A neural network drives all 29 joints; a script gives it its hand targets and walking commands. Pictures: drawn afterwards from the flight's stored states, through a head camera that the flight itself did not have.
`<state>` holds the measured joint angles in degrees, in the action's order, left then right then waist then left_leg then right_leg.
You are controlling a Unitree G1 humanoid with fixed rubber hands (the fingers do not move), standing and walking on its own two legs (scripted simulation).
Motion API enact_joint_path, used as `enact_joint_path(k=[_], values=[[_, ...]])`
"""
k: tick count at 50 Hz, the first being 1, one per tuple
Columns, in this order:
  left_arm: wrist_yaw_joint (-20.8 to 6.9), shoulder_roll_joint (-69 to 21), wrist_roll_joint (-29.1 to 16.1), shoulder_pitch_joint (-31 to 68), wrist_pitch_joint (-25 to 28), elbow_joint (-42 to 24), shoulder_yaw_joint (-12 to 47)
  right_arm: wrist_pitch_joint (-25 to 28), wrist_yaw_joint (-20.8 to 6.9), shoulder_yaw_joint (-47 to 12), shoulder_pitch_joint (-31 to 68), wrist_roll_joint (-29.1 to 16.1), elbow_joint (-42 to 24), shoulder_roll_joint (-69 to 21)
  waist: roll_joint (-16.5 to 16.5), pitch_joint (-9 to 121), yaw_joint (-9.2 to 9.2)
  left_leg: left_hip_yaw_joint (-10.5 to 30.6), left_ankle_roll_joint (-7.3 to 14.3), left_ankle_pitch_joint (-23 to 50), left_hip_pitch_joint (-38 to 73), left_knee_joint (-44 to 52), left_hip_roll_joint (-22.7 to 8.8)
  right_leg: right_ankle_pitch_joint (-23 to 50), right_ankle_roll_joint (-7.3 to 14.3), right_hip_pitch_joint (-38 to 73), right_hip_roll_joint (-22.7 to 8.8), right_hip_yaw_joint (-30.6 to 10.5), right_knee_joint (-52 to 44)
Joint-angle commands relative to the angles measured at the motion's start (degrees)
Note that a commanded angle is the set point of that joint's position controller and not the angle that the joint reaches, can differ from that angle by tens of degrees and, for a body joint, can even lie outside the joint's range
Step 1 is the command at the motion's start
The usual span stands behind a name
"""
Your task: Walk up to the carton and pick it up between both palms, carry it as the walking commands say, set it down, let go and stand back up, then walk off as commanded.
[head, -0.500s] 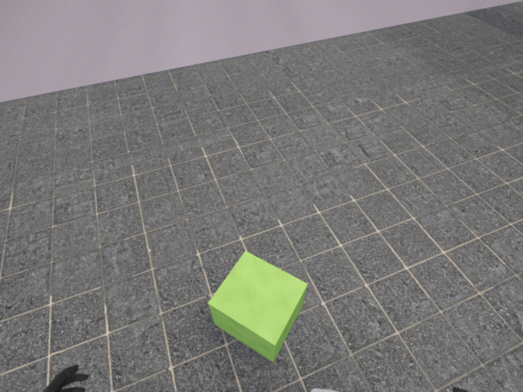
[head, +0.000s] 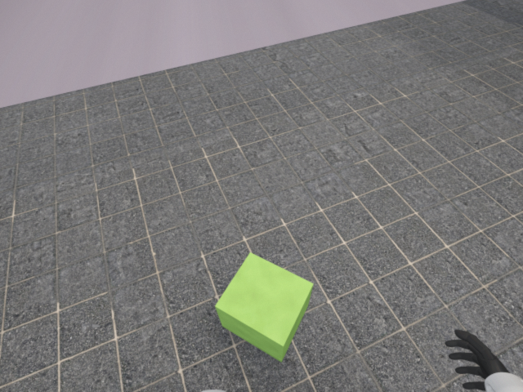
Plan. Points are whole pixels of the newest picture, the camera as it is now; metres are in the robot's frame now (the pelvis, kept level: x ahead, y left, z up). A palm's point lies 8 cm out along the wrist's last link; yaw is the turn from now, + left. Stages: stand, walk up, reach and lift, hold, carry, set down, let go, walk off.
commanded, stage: walk up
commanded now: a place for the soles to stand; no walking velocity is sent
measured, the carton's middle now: (265, 306) +0.49 +0.00 -0.67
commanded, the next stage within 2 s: none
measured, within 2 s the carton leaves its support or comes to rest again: neither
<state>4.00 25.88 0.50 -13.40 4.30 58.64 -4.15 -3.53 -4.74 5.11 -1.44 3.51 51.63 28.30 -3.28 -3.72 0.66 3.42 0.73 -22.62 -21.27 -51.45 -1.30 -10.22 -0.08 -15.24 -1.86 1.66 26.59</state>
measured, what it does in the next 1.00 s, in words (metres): steps to the left, turning right: left foot, then right foot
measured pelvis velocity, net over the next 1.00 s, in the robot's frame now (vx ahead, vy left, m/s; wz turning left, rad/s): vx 0.08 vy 0.27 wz -0.49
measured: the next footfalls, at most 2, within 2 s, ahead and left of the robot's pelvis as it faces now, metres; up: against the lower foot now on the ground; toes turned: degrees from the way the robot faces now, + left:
left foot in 0.22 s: +0.10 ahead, +0.24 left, +0.00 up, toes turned -6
right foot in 0.44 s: +0.10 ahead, +0.03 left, +0.00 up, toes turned -16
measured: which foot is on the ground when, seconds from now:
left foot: up 0.00-0.20, down 0.22-0.44, up 0.46-0.66, down 0.68-1.00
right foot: down 0.00-0.22, up 0.24-0.42, down 0.44-0.68, up 0.70-0.98, down 1.00-1.00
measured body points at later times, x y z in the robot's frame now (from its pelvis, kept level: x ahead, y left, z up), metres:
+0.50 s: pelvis +0.03 +0.16 -0.03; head +0.06 +0.13 +0.41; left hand +0.18 +0.52 -0.08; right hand +0.06 -0.20 -0.14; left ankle +0.06 +0.26 -0.71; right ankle +0.06 +0.04 -0.74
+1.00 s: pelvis +0.08 +0.27 -0.03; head +0.12 +0.26 +0.42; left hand +0.35 +0.52 -0.13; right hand -0.02 -0.10 -0.10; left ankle +0.14 +0.36 -0.74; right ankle +0.05 +0.15 -0.74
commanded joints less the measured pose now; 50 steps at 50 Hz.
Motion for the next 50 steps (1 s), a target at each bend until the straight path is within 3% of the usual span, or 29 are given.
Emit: enact_joint_path(k=[1, 3, 8, 10, 11, 12, 13, 15, 17, 19, 20, 21, 22, 23, 24, 25, 27, 29, 31, 32, 33, 34, 35, 36, 38, 40, 45, 48, 50], values=[[1.8, 18.4, 0.8, -2.2, 1.3, -5.0, -4.7, -1.0, -1.9, 3.2, -0.4, 0.4, -6.7, 8.0, 5.7, 1.9, -1.23, 5.4, -0.8, 1.4, -11.6, -7.1, -5.2, -13.9, 11.1, 3.1, -15.9, -21.9, -10.7], [1.4, 18.6, 1.5, -3.9, 1.3, -6.6, -4.9, -1.4, -2.4, 4.2, -0.8, 0.6, -8.9, 8.0, 8.9, 2.4, -0.71, 2.9, -1.0, -1.4, -7.1, -3.6, -3.7, -12.7, 10.8, -2.5, -13.3, -18.5, -7.5], [1.9, 21.9, 2.3, -7.8, 0.7, -9.9, -5.6, -1.6, -2.5, 6.1, -2.1, 0.5, -13.4, 9.7, 14.9, 3.4, 0.57, -0.7, 0.1, -3.7, -3.8, 1.5, -1.8, -12.5, 11.1, -7.8, -12.4, -20.1, -1.7], [2.1, 21.5, 2.4, -5.8, 0.2, -11.6, -5.2, -0.9, -2.3, 6.9, -8.4, 0.6, -13.1, 10.7, 13.7, 5.3, -3.22, -2.6, 0.8, 0.0, 5.8, 10.1, -0.8, -8.8, 8.3, -13.6, -9.2, -15.5, 4.9], [2.3, 18.2, 2.7, -5.5, -0.1, -12.4, -4.0, -0.4, -1.8, 7.7, -14.5, 1.2, -11.8, 12.6, 5.6, 7.0, -6.71, -0.7, 2.0, -2.7, 15.7, 15.7, -0.9, -13.7, 5.7, -21.9, -5.1, -10.1, 15.4], [3.1, 13.6, 1.7, -5.2, -0.5, -14.1, -2.6, -0.3, -1.1, 8.6, -15.9, 1.8, -12.6, 19.4, -17.9, 4.1, -8.3, 22.9, 7.8, -17.5, 12.8, 35.1, -17.1, -26.8, 1.5, -32.4, 5.8, 2.2, 33.8], [4.3, 15.3, 1.3, -2.9, -0.8, -13.5, -2.6, 0.1, -1.0, 8.3, -10.8, 0.9, -14.7, 18.8, -11.9, 0.9, -7.46, 25.7, 10.3, -21.3, 4.3, 37.7, -18.1, -23.6, 1.5, -30.2, 2.2, -3.9, 40.4], [3.3, 18.9, -0.2, -9.2, -0.5, -9.8, -3.2, 0.1, -0.2, 6.3, -5.3, 0.7, -16.7, 15.0, -6.6, -0.9, -2.68, 18.9, 13.8, -17.4, -0.5, 31.9, -15.8, -19.9, 1.9, -26.1, -1.0, -0.5, 42.8], [2.3, 18.0, -0.9, -14.8, -0.1, -8.0, -3.1, 0.1, 0.2, 5.4, -6.0, 1.5, -17.4, 12.1, -8.0, -0.1, -1.54, 10.3, 12.6, -6.7, -0.7, 27.3, -11.9, -17.6, 1.1, -17.6, -1.3, 2.9, 33.3], [2.4, 15.5, -1.0, -16.6, 0.5, -8.4, -2.7, -0.4, 0.2, 4.8, -5.8, 1.7, -18.2, 10.5, -8.3, 0.3, -0.88, 6.0, 12.4, 2.8, -3.1, 23.2, -11.4, -15.2, 1.1, -7.1, 0.5, 4.2, 21.8], [2.7, 14.2, -1.3, -19.7, 0.9, -7.8, -2.7, -1.0, 0.2, 4.4, -3.8, 1.7, -19.0, 9.9, -7.3, 0.7, 1.42, 3.3, 11.5, 4.0, -7.0, 18.3, -10.5, -10.0, 1.6, 1.0, 0.6, 3.4, 12.7], [3.2, 14.9, -0.8, -22.3, 1.3, -7.7, -3.3, -1.1, 0.3, 3.4, -5.3, 1.1, -19.2, 7.7, -1.9, 2.6, 3.35, 0.5, 9.4, 3.3, -11.8, 9.7, -8.8, -8.1, 1.5, 10.4, -0.5, -0.5, 5.4], [3.7, 18.6, 0.5, -22.5, 1.9, -9.9, -4.3, -0.7, 0.6, 2.1, -8.5, 0.3, -19.7, 3.9, 10.3, 3.5, 4.6, -3.2, 4.2, 1.1, -17.7, -4.2, -4.6, -15.8, 4.9, 14.6, -9.5, -18.7, -3.1], [4.1, 24.8, 1.2, -17.3, 2.1, -13.2, -5.2, -1.1, 0.9, 2.4, -9.5, 0.2, -20.2, 5.6, 12.2, 4.5, 2.52, -1.1, 0.0, -10.9, -25.3, -12.9, -1.1, -16.1, 13.3, 11.4, -24.8, -42.8, -6.7], [4.2, 24.8, 0.3, -14.7, 1.8, -14.7, -5.3, -1.6, 1.5, 3.7, -8.1, 0.3, -19.8, 10.4, 4.0, 4.6, 2.02, 3.8, -0.4, -12.9, -22.1, -17.4, -3.9, -12.3, 16.8, 6.8, -24.6, -40.2, -3.8], [4.2, 23.2, 0.5, -13.4, 1.8, -14.7, -5.0, -1.5, 1.3, 4.2, -8.7, -0.1, -18.9, 11.1, 3.8, 4.1, 1.39, 3.8, -0.2, -10.8, -21.2, -19.5, -4.9, -12.8, 17.3, 4.2, -22.1, -35.7, -1.7], [3.7, 20.5, 0.7, -9.6, 1.7, -15.9, -4.1, -1.0, 0.9, 4.0, -12.0, -0.5, -17.4, 10.1, 7.2, 2.1, -0.16, 2.3, -0.1, -6.2, -18.1, -18.1, -6.2, -13.8, 14.2, -2.6, -16.1, -26.5, 1.5], [2.3, 19.3, 1.5, -6.5, 1.1, -17.1, -3.5, -0.3, 0.6, 4.0, -13.7, -1.4, -15.7, 9.3, 12.5, 1.1, -0.83, -1.7, 0.2, -7.1, -10.4, -11.4, -3.8, -10.0, 12.7, -10.9, -11.4, -19.4, 4.1], [1.0, 19.5, 2.0, -4.0, 0.4, -18.5, -3.4, 0.3, 0.9, 4.0, -14.2, -2.6, -14.5, 8.1, 16.0, 1.8, -1.22, -6.6, 0.6, -6.7, -1.5, -4.6, -0.6, -11.8, 11.8, -17.9, -8.7, -16.9, 5.1], [0.4, 19.1, 1.9, -1.7, -0.1, -19.2, -3.1, 0.6, 1.3, 4.2, -17.2, -3.0, -12.9, 7.8, 14.5, 2.6, -3.28, -9.5, 0.7, -2.7, 5.2, 1.0, 1.0, -13.2, 10.2, -21.8, -6.6, -14.7, 8.1], [0.0, 17.0, 2.0, -1.9, -0.8, -19.1, -2.4, 1.1, 1.9, 4.6, -19.9, -2.7, -11.6, 8.5, 9.4, 3.1, -4.68, -9.6, 0.6, -2.7, 9.5, 7.1, 1.9, -16.6, 8.2, -24.0, -3.9, -11.6, 15.2], [0.0, 13.0, 1.7, -2.5, -1.2, -19.5, -1.4, 2.0, 2.6, 4.9, -21.8, -1.9, -11.3, 11.4, -2.3, 1.2, -6.09, 1.6, 2.5, -11.9, 6.9, 20.2, -3.6, -19.0, 5.7, -25.5, 1.8, -7.5, 28.8], [0.4, 11.4, 1.3, -3.4, -1.3, -20.0, -1.3, 2.9, 3.1, 5.7, -16.2, -1.5, -13.7, 18.4, -13.6, 0.1, -3.39, 31.8, 11.1, -20.4, 0.4, 33.0, -22.3, -24.6, 1.1, -30.4, 7.1, -4.0, 40.3], [0.6, 14.8, 1.2, -0.4, -1.2, -18.8, -2.1, 3.6, 3.4, 5.6, -14.2, -1.9, -14.1, 18.6, -1.5, -3.2, -4.14, 34.8, 13.8, -16.0, -3.2, 35.3, -25.0, -21.5, 0.5, -29.5, 4.1, -11.6, 45.3], [-0.6, 16.3, 0.3, -5.4, -1.4, -15.0, -2.9, 4.8, 4.3, 4.2, -9.2, -2.4, -13.2, 16.8, -0.4, -4.1, 0.45, 25.4, 13.3, -16.6, -3.5, 29.2, -21.3, -18.0, 0.5, -27.2, 1.2, -8.7, 45.5], [-2.2, 15.2, 0.7, -6.9, -2.0, -13.6, -3.2, 5.5, 4.6, 3.7, -9.7, -1.9, -12.6, 14.8, -5.5, -2.5, -0.29, 16.6, 10.3, -13.5, -1.8, 26.8, -17.5, -17.0, 1.2, -23.5, 1.3, -6.7, 41.2], [-4.3, 11.7, 0.7, -1.2, -3.0, -16.2, -2.6, 6.6, 5.4, 3.6, -14.6, -2.1, -10.4, 15.0, -7.7, 0.3, -3.06, 8.6, 10.6, 11.4, 6.9, 22.2, -19.4, -21.3, 1.0, -18.7, 2.4, -4.0, 28.6], [-4.5, 10.1, 0.6, -1.6, -3.1, -15.6, -2.4, 6.5, 5.6, 2.9, -13.9, -2.8, -10.1, 14.4, -9.2, 2.5, -1.61, 3.6, 9.1, 23.5, 6.8, 18.4, -19.0, -17.1, 1.9, -10.8, 3.5, 0.2, 18.9], [-4.4, 10.3, 1.0, -4.4, -2.7, -14.3, -2.9, 6.2, 5.5, 1.6, -13.5, -3.0, -10.1, 12.1, -6.7, 4.1, 0.8, -2.9, 5.1, 25.0, 0.3, 12.4, -16.0, -7.5, 3.3, 1.5, 4.3, -0.4, 7.8]])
